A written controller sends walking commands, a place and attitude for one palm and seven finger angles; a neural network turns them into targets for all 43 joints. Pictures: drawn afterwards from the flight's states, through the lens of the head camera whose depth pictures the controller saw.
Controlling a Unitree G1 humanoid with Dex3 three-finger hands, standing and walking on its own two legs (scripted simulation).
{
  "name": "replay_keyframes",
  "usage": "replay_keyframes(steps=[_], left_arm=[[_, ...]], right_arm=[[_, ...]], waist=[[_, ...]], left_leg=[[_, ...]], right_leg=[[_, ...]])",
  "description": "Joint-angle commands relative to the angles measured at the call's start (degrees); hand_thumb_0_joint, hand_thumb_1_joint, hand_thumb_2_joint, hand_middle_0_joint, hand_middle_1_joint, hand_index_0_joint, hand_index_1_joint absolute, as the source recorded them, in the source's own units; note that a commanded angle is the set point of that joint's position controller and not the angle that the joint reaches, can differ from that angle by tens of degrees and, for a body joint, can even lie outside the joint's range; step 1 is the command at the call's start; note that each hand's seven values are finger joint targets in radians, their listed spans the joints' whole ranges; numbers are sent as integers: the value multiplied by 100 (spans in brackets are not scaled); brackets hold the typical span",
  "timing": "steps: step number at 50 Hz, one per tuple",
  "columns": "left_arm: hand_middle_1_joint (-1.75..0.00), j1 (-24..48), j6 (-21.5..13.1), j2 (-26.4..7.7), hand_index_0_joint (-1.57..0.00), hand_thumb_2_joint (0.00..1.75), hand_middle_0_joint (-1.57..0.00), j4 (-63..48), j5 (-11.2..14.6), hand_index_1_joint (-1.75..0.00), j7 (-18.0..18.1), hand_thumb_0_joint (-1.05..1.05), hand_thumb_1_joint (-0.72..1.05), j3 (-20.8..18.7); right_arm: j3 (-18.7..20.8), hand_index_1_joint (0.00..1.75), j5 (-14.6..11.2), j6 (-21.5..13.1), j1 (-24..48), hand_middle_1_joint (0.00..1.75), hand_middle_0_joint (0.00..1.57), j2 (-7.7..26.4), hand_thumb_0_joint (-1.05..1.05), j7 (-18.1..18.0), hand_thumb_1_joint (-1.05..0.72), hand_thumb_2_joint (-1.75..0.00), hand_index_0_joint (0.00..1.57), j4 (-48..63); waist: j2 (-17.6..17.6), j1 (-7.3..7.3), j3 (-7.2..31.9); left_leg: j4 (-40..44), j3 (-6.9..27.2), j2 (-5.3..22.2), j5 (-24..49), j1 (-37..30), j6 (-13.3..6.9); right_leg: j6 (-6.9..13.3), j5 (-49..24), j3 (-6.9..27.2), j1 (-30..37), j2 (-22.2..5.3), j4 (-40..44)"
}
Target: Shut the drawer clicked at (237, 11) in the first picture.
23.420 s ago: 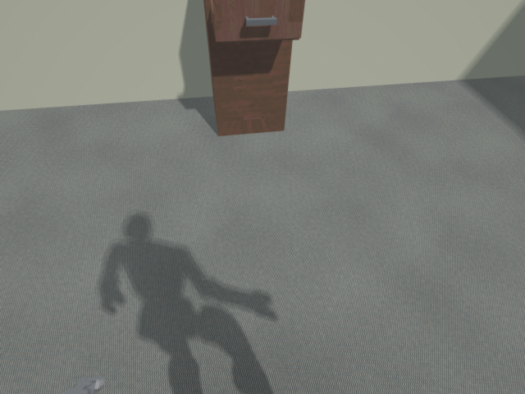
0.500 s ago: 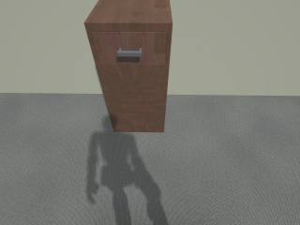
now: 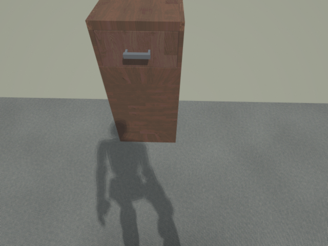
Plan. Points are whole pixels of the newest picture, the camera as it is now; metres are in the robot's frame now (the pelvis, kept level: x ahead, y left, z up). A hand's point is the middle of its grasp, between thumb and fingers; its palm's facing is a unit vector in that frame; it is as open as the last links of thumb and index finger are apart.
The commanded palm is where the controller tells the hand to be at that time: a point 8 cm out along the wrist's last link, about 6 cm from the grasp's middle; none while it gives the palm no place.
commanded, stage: look to check the result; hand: left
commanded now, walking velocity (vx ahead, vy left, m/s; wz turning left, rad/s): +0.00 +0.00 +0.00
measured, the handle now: (137, 53) +0.90 +0.16 -0.02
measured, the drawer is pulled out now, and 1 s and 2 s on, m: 0.00 0.00 0.00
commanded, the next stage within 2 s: stand and wait in 0.40 s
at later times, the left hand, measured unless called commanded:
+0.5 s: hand out of the picture +0.01 +0.15 -0.17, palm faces +0.03 -0.98 -0.18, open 7.4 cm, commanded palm none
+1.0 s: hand out of the picture +0.03 +0.16 -0.17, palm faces +0.02 -0.98 -0.21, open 7.4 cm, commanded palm none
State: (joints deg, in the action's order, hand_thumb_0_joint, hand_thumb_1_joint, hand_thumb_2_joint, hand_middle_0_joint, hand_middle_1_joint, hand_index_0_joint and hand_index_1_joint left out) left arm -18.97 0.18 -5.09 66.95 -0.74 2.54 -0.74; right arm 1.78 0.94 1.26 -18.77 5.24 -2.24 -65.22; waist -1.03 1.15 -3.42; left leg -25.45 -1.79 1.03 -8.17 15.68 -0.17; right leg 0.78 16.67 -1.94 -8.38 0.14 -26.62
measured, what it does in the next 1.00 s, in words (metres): stands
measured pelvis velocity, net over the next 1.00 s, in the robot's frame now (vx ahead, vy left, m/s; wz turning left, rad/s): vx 0.03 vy -0.01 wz -0.01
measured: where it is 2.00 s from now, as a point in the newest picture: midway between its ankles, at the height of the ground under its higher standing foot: outside the picture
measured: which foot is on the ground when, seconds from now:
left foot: down 0.00-1.00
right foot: down 0.00-1.00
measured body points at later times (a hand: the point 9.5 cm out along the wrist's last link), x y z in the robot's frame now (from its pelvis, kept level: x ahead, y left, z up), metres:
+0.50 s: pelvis +0.02 -0.01 +0.00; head +0.04 -0.02 +0.45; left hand +0.01 +0.20 -0.16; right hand +0.00 -0.22 -0.16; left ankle +0.06 +0.12 -0.74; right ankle -0.02 -0.11 -0.74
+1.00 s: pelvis +0.03 -0.01 +0.00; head +0.04 -0.02 +0.45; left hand +0.03 +0.21 -0.16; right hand +0.03 -0.24 -0.16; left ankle +0.06 +0.12 -0.74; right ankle -0.02 -0.11 -0.74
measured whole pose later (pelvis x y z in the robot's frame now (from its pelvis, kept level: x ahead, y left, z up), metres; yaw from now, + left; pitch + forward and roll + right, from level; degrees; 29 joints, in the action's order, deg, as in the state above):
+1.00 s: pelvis +0.03 -0.01 +0.00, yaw -1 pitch -2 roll +0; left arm -15.0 -0.6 -8.4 66.0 -0.6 2.2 -1.1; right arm 1.3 0.8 0.6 -13.7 8.6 -2.4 -65.6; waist -0.5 0.8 -3.7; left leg -23.3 -2.0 2.1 -9.8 11.5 1.0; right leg 1.7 16.6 -1.5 -3.2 1.3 -21.8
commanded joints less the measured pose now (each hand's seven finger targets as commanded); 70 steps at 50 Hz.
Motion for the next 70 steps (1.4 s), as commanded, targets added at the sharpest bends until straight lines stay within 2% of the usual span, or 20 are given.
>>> replay_keyframes(steps=[1,4,11,20,22,29,31,38,45,52,56,61,70], left_arm=[[-30,-429,-106,-536,-20,90,-20,-65,29,-30,36,0,90,-79],[-30,-484,-117,-542,-20,90,-20,-42,25,-30,44,0,90,-74],[-30,-417,-117,-563,-20,90,-20,-36,28,-30,43,0,90,-70],[-30,-337,-132,-626,-20,90,-20,-74,33,-30,40,0,90,-88],[-30,-290,-125,-661,-20,90,-20,-90,30,-30,34,0,90,-102],[-30,-230,-148,-757,-20,90,-20,-142,29,-30,32,0,90,-130],[-30,-168,-134,-756,-20,90,-20,-140,39,-30,28,0,90,-119],[-30,-93,-143,-853,-20,90,-20,-173,38,-30,18,0,90,-141],[-30,-22,-153,-951,-20,90,-20,-200,31,-30,9,0,90,-150],[-30,61,-157,-1046,-20,90,-20,-216,35,-30,-12,0,90,-149],[-30,113,-157,-1090,-20,90,-20,-217,32,-30,-23,0,90,-154],[-30,173,-166,-1159,-20,90,-20,-230,29,-30,-29,0,90,-167],[-30,312,-175,-1311,-20,90,-20,-255,27,-30,-44,0,90,-182]], right_arm=[[30,30,-6,-81,-446,30,20,373,0,-21,-90,-90,20,39],[42,30,-16,-82,-375,30,20,424,0,-24,-90,-90,20,51],[27,30,-7,-86,-275,30,20,448,0,-34,-90,-90,20,21],[20,30,-6,-112,-143,30,20,563,0,-44,-90,-90,20,28],[16,30,-1,-115,-132,30,20,577,0,-42,-90,-90,20,21],[42,30,-10,-138,-29,30,20,707,0,-52,-90,-90,20,55],[18,30,-4,-130,-49,30,20,671,0,-51,-90,-90,20,28],[28,30,1,-143,42,30,20,787,0,-51,-90,-90,20,40],[36,30,-4,-139,144,30,20,883,0,-40,-90,-90,20,69],[29,30,1,-145,255,30,20,998,0,-41,-90,-90,20,88],[36,30,3,-151,306,30,20,1077,0,-36,-90,-90,20,113],[38,30,-1,-166,390,30,20,1142,0,-36,-90,-90,20,123],[53,30,-3,-174,503,30,20,1272,0,-23,-90,-90,20,139]], waist=[[73,-11,-288],[149,-29,-256],[-46,-18,-316],[123,-48,-223],[6,-50,-258],[97,-69,-47],[57,-57,-156],[41,-59,-76],[157,-54,-140],[-18,-53,-95],[58,-48,-32],[111,-56,-19],[51,-54,69]], left_leg=[[357,394,405,31,-532,-150],[298,378,404,146,-609,-142],[330,363,447,205,-622,-130],[340,343,482,475,-708,-124],[369,333,479,464,-673,-117],[316,337,497,739,-827,-127],[369,322,502,637,-755,-114],[387,322,509,725,-837,-113],[422,333,522,694,-852,-112],[444,345,524,695,-890,-103],[489,373,538,625,-939,-108],[505,383,551,740,-954,-113],[545,400,575,749,-1001,-110]], right_leg=[[210,-105,463,-780,-512,844],[206,-209,494,-750,-521,884],[191,-391,490,-657,-516,911],[163,-838,465,-449,-522,876],[164,-803,480,-421,-518,891],[161,-1250,499,-257,-523,861],[156,-1138,467,-262,-540,895],[160,-1254,482,-174,-536,907],[147,-1253,465,-194,-556,980],[162,-1252,513,-153,-562,1024],[159,-1093,508,-154,-562,1055],[157,-1254,510,-107,-575,1067],[164,-1235,523,-68,-595,1095]])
